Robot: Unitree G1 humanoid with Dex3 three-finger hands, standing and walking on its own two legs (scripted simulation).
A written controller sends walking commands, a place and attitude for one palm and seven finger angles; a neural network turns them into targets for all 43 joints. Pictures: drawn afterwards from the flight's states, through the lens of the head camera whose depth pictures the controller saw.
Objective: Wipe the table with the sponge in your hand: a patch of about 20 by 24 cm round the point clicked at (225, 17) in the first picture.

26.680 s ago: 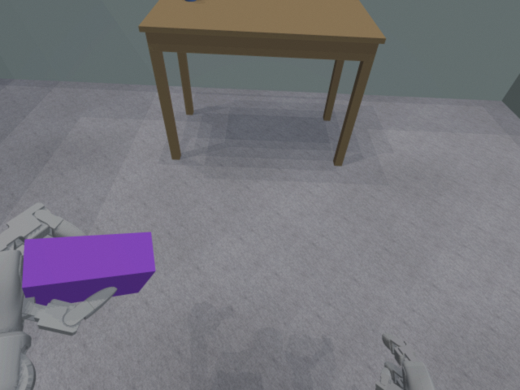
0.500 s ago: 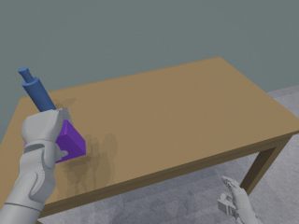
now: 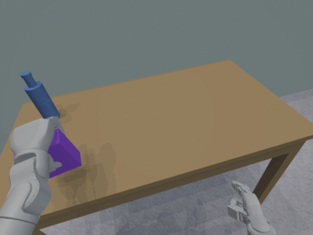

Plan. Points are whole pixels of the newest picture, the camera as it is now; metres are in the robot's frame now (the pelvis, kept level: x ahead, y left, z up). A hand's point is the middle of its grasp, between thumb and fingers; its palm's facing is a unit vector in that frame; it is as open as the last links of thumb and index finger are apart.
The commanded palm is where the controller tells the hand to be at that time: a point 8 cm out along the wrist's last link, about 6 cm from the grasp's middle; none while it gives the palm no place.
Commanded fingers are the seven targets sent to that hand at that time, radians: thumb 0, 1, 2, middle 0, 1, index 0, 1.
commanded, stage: move the sponge above the wiping area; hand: left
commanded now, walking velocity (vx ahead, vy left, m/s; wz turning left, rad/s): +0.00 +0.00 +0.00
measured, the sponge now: (55, 159) +0.25 +0.32 +0.08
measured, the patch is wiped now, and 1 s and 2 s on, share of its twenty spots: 0.00 0.00 0.00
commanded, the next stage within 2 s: lower the sponge onto the table in 0.84 s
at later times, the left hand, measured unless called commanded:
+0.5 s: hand (55, 148) +0.25 +0.30 +0.12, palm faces +0.10 -0.10 -0.99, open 9.3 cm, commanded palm +0.22 +0.28 +0.18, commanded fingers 0.00 0.10 1.30 -1.20 -1.60 -1.20 -1.60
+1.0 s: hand (58, 156) +0.25 +0.30 +0.10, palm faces -0.01 -0.13 -0.99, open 9.3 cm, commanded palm +0.22 +0.29 +0.18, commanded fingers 0.00 0.10 1.30 -1.20 -1.60 -1.20 -1.60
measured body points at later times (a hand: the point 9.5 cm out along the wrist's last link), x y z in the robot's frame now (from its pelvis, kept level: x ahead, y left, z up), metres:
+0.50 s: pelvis -0.01 +0.01 +0.00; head -0.03 -0.04 +0.45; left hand +0.24 +0.30 +0.18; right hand +0.24 -0.19 -0.08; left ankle +0.03 +0.12 -0.74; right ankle +0.00 -0.08 -0.74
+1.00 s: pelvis +0.00 +0.00 +0.00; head -0.02 -0.06 +0.45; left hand +0.24 +0.30 +0.16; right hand +0.26 -0.21 -0.07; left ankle +0.03 +0.12 -0.74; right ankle +0.00 -0.08 -0.74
